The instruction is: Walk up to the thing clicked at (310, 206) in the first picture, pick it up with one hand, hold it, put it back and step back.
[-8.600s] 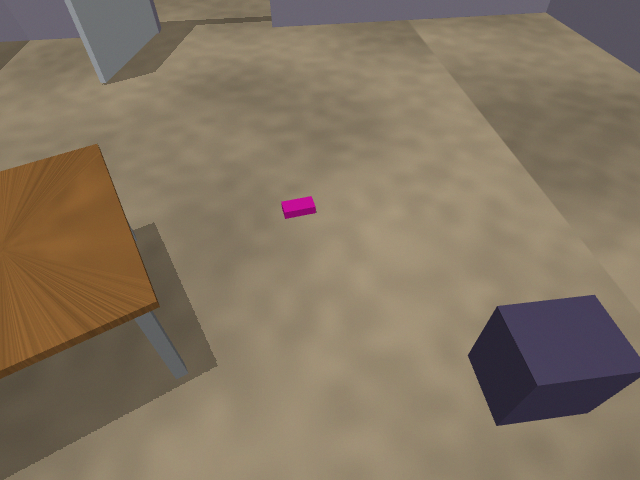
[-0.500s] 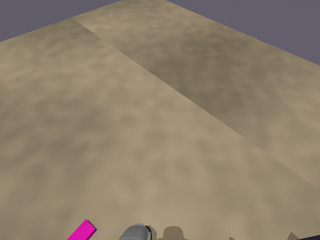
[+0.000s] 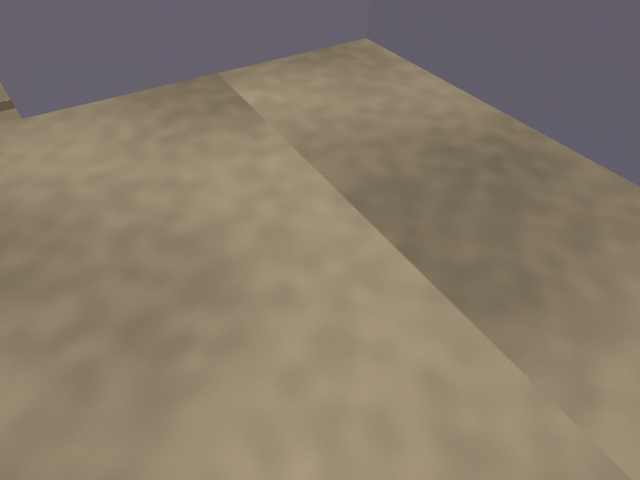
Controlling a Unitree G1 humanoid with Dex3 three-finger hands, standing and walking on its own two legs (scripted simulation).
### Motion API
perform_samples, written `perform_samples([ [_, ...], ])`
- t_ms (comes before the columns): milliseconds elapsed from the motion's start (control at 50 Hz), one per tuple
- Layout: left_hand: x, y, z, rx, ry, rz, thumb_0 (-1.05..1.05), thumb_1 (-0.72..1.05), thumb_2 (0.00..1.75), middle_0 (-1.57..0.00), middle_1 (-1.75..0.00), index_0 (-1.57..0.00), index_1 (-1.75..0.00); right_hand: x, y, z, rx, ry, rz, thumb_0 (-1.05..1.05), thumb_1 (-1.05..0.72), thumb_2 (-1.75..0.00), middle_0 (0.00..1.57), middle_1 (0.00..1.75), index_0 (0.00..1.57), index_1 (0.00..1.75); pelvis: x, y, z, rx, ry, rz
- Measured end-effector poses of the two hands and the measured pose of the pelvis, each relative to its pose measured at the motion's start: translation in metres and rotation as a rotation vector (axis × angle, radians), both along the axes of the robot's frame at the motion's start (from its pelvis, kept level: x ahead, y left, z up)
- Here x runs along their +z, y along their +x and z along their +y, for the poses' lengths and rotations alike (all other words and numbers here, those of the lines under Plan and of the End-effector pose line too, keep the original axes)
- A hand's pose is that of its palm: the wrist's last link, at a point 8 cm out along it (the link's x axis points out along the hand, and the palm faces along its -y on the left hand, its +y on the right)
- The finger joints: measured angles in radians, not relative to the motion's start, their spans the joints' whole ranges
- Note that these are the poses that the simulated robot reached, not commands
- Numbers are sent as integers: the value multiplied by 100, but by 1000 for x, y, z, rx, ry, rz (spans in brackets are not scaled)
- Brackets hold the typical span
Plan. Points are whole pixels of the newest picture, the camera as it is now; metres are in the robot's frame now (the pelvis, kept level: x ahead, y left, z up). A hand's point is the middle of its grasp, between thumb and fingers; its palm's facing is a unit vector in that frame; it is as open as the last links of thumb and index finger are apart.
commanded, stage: walk up
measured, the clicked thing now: out of the picture +0.14 +0.47 -0.74
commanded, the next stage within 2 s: stand in 1.90 s
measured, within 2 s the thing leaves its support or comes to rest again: neither
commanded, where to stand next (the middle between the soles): +0.14 -0.01 m, yaw +20 degrees
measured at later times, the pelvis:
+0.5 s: pelvis +0.11 -0.04 -0.02, yaw +13 degrees
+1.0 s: pelvis +0.09 -0.05 -0.01, yaw +22 degrees
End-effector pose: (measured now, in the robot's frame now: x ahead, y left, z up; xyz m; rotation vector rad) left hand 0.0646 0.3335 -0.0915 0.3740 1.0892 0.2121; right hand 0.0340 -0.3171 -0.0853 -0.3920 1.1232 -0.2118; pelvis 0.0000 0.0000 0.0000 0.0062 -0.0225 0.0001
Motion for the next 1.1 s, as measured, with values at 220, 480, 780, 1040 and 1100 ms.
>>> perform_samples([
  [220, 13, -2, -59, 162, -8, 19, 0, 90, 90, -20, -30, -21, -30, -10, 129, -31, 186, 24, 38, 0, -91, -90, 20, 30, 21, 30, 9, 64, -38, 124, 13, 3],
  [480, -40, 13, -66, 300, -73, 121, 1, 90, 90, -20, -30, -21, -30, -19, 260, 14, 325, 15, -51, 0, -91, -90, 20, 30, 21, 30, -16, 112, -38, 230, 7, -13],
  [780, -13, 21, -79, 311, 66, 22, 0, 90, 89, -20, -30, -21, -30, -40, 296, -2, 345, 78, -98, 0, -90, -90, 20, 30, 21, 30, -24, 108, -69, 304, -23, -29],
  [1040, 7, -61, -39, 408, 127, 93, 0, 90, 90, -20, -30, -21, -30, -46, 231, -6, 379, 17, 140, 0, -91, -90, 20, 30, 20, 30, -15, 84, -47, 396, -6, 2],
  [1100, -12, -72, -33, 448, 87, 104, 0, 90, 90, -20, -30, -21, -30, -43, 221, 9, 387, 5, 129, 0, -91, -90, 20, 30, 20, 30, -19, 80, -41, 381, 50, -20],
])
